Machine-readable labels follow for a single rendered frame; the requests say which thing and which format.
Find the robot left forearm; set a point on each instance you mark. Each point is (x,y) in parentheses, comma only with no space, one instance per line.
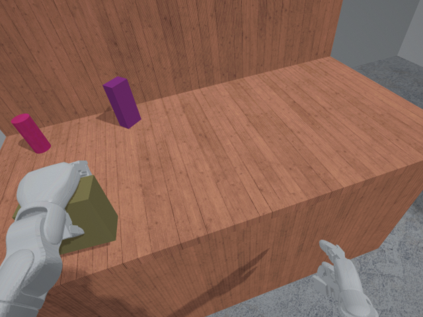
(32,264)

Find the robot right forearm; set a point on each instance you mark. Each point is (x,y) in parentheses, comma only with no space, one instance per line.
(353,303)

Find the table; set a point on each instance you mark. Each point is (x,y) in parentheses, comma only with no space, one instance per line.
(254,144)

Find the robot right hand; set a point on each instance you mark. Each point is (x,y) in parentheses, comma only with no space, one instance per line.
(342,276)

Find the sponge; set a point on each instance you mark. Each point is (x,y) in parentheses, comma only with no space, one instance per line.
(89,209)

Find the robot left hand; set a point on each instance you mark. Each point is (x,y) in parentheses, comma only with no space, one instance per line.
(55,184)

